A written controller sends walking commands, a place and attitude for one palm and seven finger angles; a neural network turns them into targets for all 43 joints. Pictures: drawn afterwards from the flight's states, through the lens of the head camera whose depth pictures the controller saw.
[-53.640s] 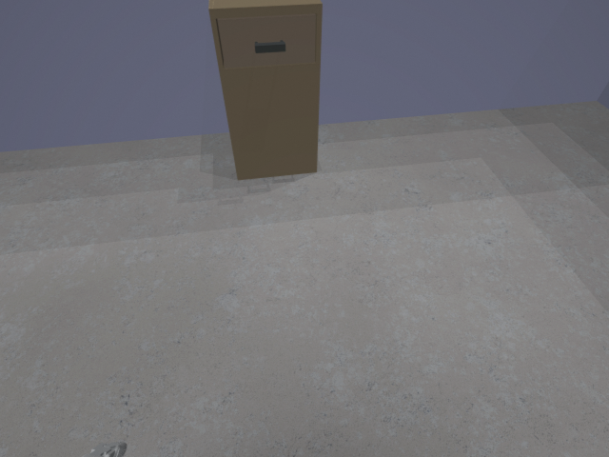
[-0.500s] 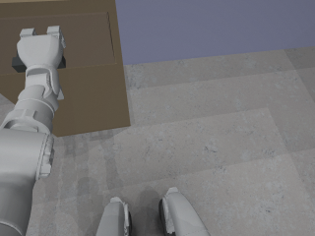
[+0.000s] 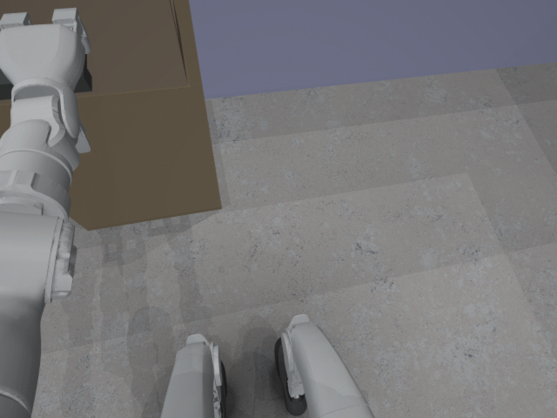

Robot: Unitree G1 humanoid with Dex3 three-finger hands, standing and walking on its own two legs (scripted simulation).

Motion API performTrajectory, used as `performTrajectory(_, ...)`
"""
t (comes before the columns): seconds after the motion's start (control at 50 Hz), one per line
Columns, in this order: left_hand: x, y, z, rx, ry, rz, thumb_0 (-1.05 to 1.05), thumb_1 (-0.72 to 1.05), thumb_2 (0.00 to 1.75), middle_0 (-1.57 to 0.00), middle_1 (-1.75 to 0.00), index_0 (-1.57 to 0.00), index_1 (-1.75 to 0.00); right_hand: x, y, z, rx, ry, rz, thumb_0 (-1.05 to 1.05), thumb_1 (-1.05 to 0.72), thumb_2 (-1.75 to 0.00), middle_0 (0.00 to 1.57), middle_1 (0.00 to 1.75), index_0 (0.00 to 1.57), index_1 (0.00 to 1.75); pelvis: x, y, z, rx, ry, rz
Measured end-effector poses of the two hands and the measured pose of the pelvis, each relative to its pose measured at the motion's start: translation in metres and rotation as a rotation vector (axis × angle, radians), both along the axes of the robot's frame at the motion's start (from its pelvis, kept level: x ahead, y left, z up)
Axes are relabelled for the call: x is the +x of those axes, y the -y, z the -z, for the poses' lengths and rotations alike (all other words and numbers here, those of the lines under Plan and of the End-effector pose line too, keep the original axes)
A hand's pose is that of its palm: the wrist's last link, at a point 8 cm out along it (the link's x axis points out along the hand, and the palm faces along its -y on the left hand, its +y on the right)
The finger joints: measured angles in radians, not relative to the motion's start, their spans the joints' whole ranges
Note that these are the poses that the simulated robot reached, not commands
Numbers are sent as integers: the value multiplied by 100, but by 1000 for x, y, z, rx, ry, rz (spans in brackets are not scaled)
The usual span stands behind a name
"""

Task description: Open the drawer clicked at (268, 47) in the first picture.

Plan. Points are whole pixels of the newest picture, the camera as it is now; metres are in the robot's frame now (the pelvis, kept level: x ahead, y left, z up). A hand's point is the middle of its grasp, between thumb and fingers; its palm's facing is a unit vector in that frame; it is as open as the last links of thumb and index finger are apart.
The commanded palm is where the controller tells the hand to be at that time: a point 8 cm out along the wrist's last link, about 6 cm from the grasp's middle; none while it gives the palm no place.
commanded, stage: lower the fingers behind the handle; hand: left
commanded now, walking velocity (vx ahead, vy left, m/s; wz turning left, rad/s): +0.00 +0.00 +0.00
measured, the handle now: (42, 68) +0.62 +0.25 +0.04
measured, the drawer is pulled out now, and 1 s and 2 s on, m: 0.00 0.00 0.00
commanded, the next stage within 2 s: lift the fingers back up to retry in 0.10 s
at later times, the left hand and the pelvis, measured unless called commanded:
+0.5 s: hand (60, 84) +0.58 +0.21 +0.05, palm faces -0.05 +0.01 -1.00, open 13.6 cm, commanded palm +0.58 +0.21 +0.11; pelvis +0.01 +0.01 +0.03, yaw +0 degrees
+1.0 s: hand (49, 68) +0.58 +0.22 +0.08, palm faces -0.08 -0.04 -1.00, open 13.3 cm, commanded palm +0.57 +0.21 +0.15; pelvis +0.09 +0.01 +0.08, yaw +0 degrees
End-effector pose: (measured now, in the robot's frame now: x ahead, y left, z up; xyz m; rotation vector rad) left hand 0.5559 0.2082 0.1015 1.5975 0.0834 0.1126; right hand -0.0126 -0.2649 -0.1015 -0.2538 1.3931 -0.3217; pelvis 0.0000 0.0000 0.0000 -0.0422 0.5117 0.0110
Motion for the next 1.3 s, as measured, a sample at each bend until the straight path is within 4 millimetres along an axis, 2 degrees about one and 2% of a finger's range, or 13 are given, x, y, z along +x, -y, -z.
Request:
performTrajectory(0.28, 1, -3, -3, -4, -52, 32, 0, -49, 30, -32, -120, -30, -128, -13, -10, -2, 14, -12, 22, 0, -91, -89, 20, 30, 20, 30, 2, -3, -3, -1, 6, 6)
performTrajectory(0.42, 1, -4, -4, -6, -41, 41, 0, -49, 30, -34, -122, -33, -127, -7, -11, -11, 13, -28, 25, 0, -91, -89, 20, 30, 20, 30, 8, -6, -13, -1, 9, 4)
performTrajectory(0.68, 4, -6, -17, -66, -114, 47, 0, -49, 30, -36, -121, -40, -122, 22, -13, -54, 3, -25, 34, 0, -91, -89, 20, 30, 20, 30, 41, -9, -55, -3, 55, 5)
performTrajectory(0.82, 4, -9, -26, -81, -85, 65, 0, -49, 30, -41, -122, -41, -122, 43, -10, -68, 9, -48, 28, 0, -91, -89, 20, 30, 20, 30, 65, -10, -71, -4, 80, 1)
performTrajectory(0.94, 4, -8, -33, -73, -86, 53, 0, -49, 30, -40, -122, -42, -122, 70, -9, -72, 28, -36, 19, 0, -91, -89, 20, 30, 20, 30, 81, -11, -80, -1, 106, 0)
performTrajectory(1.1, 3, -10, -38, -87, -90, 51, 0, -49, 30, -38, -121, -41, -122, 103, -8, -70, 45, 19, 8, 0, -91, -89, 20, 30, 20, 30, 92, -11, -85, 5, 121, 8)
performTrajectory(1.2, 3, -12, -41, -70, -82, 55, 0, -49, 30, -37, -121, -39, -121, 114, -8, -68, 55, 35, 0, 0, -91, -89, 20, 30, 20, 30, 94, -10, -85, 8, 125, 10)
performTrajectory(1.3, 3, -12, -41, -64, -84, 55, 0, -49, 30, -36, -121, -38, -121, 116, -7, -67, 54, 39, 0, 0, -91, -89, 20, 30, 20, 30, 93, -9, -84, 10, 124, 11)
